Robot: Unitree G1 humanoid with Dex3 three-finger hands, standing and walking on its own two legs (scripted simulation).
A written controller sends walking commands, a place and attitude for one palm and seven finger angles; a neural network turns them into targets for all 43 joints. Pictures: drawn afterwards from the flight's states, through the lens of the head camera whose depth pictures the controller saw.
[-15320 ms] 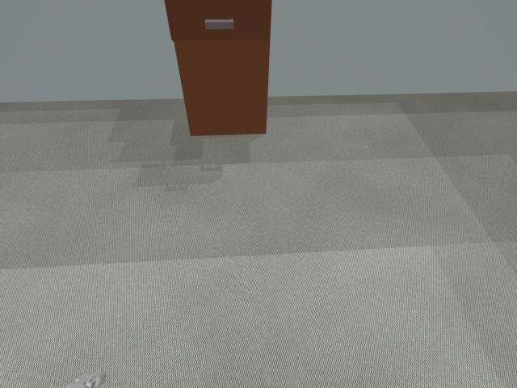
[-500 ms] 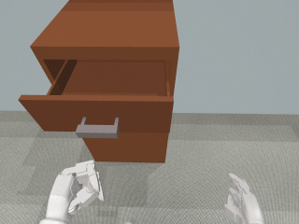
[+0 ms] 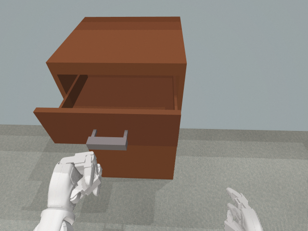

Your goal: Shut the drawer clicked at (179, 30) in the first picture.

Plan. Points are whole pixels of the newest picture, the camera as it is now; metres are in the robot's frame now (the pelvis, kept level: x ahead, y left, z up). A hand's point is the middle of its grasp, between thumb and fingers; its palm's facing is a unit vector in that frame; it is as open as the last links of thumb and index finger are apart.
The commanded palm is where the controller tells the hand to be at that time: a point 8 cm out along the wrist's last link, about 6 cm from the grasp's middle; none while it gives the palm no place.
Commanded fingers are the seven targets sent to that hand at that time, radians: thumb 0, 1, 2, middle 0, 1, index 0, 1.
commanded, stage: raise the hand and make a fist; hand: left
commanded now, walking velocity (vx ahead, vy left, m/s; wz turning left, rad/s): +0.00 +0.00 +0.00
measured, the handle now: (109, 137) +0.38 +0.17 +0.01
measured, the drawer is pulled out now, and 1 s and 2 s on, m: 0.19 0.19 0.19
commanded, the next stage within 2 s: bring the fist close to the handle in 0.22 s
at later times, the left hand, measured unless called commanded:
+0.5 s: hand (107, 188) +0.20 +0.12 +0.08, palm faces +0.00 -1.00 -0.04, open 3.2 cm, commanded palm +0.18 +0.18 +0.09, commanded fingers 0.00 0.90 0.90 -1.40 -1.60 -1.40 -1.60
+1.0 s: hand (110, 168) +0.26 +0.13 +0.05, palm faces +0.05 -1.00 -0.05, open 3.3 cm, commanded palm +0.23 +0.18 +0.04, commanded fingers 0.00 0.90 0.90 -1.40 -1.60 -1.40 -1.60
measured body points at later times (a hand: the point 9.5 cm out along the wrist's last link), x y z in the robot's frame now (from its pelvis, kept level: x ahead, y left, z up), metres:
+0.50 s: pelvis +0.00 -0.01 +0.00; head +0.00 -0.03 +0.45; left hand +0.19 +0.17 +0.09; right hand +0.18 -0.24 -0.07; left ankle +0.00 +0.10 -0.71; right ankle -0.01 -0.11 -0.71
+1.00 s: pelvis +0.00 -0.01 -0.02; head +0.04 -0.02 +0.43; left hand +0.25 +0.19 +0.06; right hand +0.16 -0.25 -0.10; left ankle +0.00 +0.10 -0.71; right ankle -0.01 -0.11 -0.71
